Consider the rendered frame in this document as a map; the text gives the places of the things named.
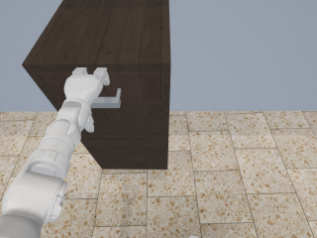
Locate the cabinet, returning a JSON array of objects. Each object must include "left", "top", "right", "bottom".
[{"left": 22, "top": 0, "right": 171, "bottom": 170}]

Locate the left robot forearm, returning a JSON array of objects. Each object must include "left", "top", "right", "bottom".
[{"left": 1, "top": 97, "right": 91, "bottom": 214}]

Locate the left robot upper arm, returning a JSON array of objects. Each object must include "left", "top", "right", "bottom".
[{"left": 0, "top": 171, "right": 67, "bottom": 238}]

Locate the drawer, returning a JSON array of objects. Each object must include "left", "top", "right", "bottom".
[{"left": 37, "top": 71, "right": 163, "bottom": 103}]

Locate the left robot hand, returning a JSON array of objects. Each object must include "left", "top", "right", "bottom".
[{"left": 63, "top": 67, "right": 110, "bottom": 133}]

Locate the handle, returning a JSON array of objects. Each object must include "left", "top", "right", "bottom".
[{"left": 90, "top": 88, "right": 122, "bottom": 108}]

